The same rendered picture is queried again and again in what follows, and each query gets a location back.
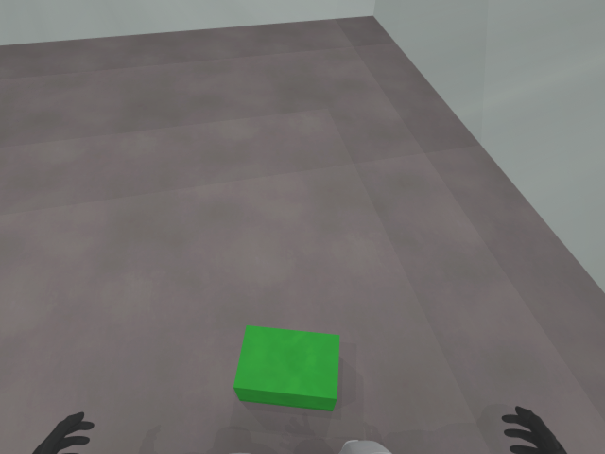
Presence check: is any robot right hand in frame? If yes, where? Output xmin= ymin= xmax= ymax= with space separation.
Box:
xmin=502 ymin=406 xmax=567 ymax=454

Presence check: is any robot left hand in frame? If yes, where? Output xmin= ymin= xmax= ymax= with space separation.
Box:
xmin=32 ymin=412 xmax=95 ymax=454

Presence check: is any carton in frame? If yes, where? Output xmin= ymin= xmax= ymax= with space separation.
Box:
xmin=233 ymin=325 xmax=339 ymax=411

